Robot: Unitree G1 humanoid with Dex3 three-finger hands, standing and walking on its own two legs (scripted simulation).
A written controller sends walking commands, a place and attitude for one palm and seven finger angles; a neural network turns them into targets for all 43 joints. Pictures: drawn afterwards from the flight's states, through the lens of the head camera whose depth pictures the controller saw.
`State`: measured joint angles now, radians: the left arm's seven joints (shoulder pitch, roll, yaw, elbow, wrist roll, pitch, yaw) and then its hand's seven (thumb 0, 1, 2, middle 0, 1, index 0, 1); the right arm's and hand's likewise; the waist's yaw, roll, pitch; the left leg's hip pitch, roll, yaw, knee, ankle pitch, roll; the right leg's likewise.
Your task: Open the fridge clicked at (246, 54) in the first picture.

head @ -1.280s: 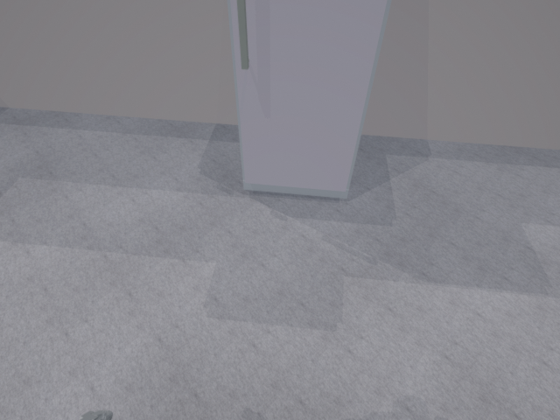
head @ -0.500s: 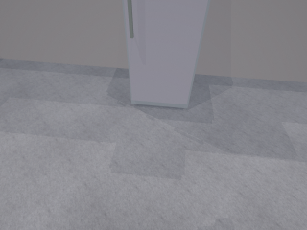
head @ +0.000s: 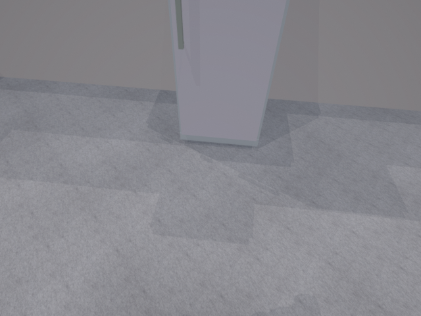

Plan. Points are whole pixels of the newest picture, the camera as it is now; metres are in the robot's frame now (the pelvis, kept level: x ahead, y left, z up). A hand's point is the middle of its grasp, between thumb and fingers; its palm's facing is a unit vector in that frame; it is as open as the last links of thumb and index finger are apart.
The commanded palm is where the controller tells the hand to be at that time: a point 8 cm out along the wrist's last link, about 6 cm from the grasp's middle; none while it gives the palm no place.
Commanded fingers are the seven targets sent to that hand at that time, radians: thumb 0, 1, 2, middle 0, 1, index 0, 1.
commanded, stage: look at it before walking up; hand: left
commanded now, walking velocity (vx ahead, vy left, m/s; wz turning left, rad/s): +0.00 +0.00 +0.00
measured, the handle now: out of the picture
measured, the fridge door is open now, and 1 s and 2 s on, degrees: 0 0 0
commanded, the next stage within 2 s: walk to a spot facing it in 0.16 s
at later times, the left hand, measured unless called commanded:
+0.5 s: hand out of the picture +0.05 +0.22 -0.18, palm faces +0.06 -0.97 -0.22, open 7.4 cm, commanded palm none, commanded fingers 0.00 0.90 0.90 -0.20 -0.30 -0.20 -0.30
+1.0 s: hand (148, 252) +0.30 +0.18 -0.18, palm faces +0.14 -0.97 -0.21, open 7.3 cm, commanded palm none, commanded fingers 0.00 0.90 0.90 -0.20 -0.30 -0.20 -0.30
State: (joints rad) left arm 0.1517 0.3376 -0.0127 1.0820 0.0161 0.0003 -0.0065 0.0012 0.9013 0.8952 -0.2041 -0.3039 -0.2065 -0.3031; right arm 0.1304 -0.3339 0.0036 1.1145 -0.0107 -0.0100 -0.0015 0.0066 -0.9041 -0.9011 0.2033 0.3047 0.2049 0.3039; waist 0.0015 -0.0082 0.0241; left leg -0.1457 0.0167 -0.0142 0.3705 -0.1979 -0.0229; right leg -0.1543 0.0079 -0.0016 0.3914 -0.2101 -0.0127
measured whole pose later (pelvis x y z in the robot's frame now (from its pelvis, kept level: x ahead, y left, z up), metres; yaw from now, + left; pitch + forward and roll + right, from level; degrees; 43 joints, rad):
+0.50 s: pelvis +0.04 +0.01 -0.01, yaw +4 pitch -1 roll -1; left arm 0.28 0.26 0.00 1.06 0.03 0.00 -0.01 0.00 0.90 0.90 -0.20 -0.30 -0.20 -0.30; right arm 0.27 -0.25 0.00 1.11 -0.02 0.01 0.01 0.01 -0.91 -0.90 0.20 0.30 0.20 0.30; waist 0.00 -0.01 -0.03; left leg -0.23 0.04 0.03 0.58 -0.39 0.01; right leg -0.13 -0.01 -0.06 0.46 -0.32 -0.01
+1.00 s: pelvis +0.23 -0.02 -0.03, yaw +9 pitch -1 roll +0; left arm 0.15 0.17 0.05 0.98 0.03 -0.08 -0.01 0.00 0.92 0.90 -0.20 -0.30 -0.20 -0.30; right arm 0.48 -0.12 -0.04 1.20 -0.01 -0.03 -0.01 0.01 -0.90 -0.90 0.20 0.30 0.20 0.30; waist -0.04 0.02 0.08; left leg -0.23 0.05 -0.01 1.08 -0.47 0.03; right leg -0.40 -0.07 -0.17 0.69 -0.25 -0.05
